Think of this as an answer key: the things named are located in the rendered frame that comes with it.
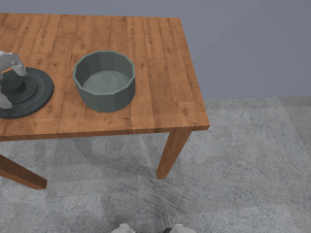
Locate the lid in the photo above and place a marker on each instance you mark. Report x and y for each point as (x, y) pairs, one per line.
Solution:
(38, 92)

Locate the knob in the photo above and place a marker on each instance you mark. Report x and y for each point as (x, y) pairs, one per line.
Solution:
(14, 85)

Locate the robot left hand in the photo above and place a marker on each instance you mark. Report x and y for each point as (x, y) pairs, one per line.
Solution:
(9, 60)

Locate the pot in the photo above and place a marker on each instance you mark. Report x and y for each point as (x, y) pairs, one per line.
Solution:
(105, 80)

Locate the robot right shin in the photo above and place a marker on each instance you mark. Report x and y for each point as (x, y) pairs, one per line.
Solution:
(176, 226)

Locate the robot left shin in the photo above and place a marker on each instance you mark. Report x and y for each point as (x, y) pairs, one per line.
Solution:
(124, 225)

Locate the table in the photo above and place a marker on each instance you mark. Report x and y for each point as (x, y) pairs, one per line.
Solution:
(167, 94)

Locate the robot shin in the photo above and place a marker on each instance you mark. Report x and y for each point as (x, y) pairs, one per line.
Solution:
(176, 226)
(124, 225)

